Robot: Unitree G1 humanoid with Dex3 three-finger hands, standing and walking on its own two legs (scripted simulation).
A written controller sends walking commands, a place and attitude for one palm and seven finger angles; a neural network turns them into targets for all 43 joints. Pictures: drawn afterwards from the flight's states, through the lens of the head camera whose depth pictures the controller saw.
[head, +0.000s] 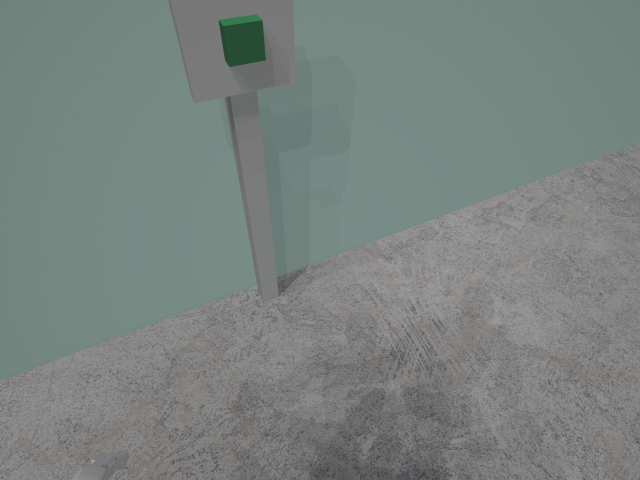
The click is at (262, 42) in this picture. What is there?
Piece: button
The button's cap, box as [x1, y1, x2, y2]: [219, 14, 265, 66]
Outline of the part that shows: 256,14 219,20 224,56 229,66 265,59 262,20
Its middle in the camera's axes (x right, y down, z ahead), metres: -0.14 -0.36 +0.70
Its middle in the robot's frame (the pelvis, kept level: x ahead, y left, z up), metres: +0.79 +0.19 +0.18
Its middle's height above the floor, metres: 0.94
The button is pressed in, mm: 0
